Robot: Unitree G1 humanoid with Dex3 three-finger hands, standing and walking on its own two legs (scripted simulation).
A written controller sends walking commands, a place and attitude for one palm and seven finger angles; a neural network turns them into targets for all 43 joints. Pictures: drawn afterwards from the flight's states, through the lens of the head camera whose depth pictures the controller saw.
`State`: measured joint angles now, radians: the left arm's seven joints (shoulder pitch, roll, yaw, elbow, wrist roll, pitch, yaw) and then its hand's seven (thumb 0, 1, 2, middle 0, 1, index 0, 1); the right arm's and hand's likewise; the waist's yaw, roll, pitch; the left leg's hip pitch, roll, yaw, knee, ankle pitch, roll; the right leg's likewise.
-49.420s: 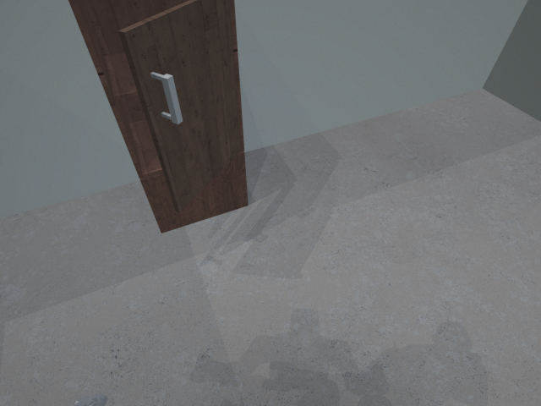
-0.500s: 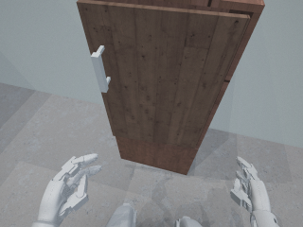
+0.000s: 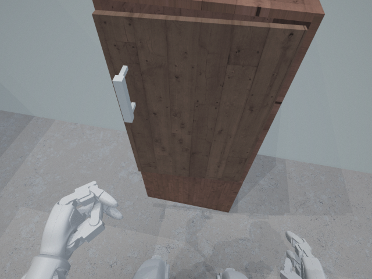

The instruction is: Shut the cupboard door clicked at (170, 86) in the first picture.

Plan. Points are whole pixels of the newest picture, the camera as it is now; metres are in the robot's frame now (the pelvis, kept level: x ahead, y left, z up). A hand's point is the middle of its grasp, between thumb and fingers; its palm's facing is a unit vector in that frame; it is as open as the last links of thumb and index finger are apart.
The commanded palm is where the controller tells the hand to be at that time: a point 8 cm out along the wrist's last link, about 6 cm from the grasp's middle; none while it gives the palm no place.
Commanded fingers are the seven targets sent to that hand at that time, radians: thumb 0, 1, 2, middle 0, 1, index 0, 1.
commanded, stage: raise the hand and make a fist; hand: left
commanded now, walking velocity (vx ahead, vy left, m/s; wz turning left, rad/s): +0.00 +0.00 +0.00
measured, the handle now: (126, 95) +0.50 +0.17 +0.11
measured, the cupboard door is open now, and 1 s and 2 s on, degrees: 5 5 5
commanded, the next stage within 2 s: bring the fist close to the handle in 0.94 s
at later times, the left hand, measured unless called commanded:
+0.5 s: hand (93, 201) +0.23 +0.18 +0.10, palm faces -0.04 -1.00 -0.07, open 3.1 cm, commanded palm +0.21 +0.23 +0.11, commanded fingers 0.00 0.90 0.90 -1.30 -1.50 -1.30 -1.50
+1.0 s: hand (102, 201) +0.23 +0.16 +0.11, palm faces -0.05 -1.00 -0.05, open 3.1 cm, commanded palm +0.21 +0.21 +0.11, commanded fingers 0.00 0.90 0.90 -1.30 -1.50 -1.30 -1.50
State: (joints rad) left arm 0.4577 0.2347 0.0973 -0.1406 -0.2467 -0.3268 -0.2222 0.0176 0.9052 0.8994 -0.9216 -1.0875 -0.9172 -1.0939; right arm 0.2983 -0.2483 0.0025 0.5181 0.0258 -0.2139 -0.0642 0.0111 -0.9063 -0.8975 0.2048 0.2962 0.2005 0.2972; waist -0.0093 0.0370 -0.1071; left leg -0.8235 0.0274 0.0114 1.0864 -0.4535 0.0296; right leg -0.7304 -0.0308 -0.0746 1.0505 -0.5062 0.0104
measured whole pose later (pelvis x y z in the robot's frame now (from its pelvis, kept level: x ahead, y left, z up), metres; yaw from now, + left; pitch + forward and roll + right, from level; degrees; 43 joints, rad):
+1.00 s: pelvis +0.01 -0.03 +0.03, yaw +0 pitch +6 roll -1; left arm 0.35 0.25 0.17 -0.05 -0.31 -0.27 -0.31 0.02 0.90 0.90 -1.30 -1.50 -1.30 -1.50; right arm 0.27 -0.26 0.02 0.53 0.04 -0.21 -0.06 0.01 -0.91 -0.90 0.20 0.30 0.20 0.30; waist 0.00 0.04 -0.08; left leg -0.62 0.04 0.00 0.91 -0.40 -0.01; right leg -0.54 -0.01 -0.08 0.90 -0.47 -0.02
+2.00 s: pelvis +0.01 -0.02 +0.03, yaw +0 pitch +9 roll +0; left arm -0.34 0.27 0.19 0.57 -0.22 -0.27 -0.24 0.02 0.90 0.90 -1.30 -1.50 -1.30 -1.50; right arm 0.27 -0.26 0.03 0.61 0.03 -0.12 -0.05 0.01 -0.91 -0.90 0.20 0.30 0.20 0.30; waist -0.03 0.03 -0.07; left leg -0.66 0.03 0.03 0.88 -0.37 0.00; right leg -0.59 -0.02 -0.06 0.88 -0.44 -0.01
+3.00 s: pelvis +0.00 -0.02 +0.02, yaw +0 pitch +12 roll -1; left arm -0.68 0.37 0.23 0.97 -0.20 -0.34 -0.37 0.02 0.90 0.90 -1.31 -1.50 -1.30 -1.50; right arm 0.31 -0.28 0.02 0.64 0.04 -0.05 -0.05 0.00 -0.91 -0.90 0.20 0.30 0.20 0.30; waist -0.08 0.03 -0.08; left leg -0.77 0.03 0.02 0.93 -0.38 0.01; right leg -0.70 -0.01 -0.06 0.92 -0.44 -0.01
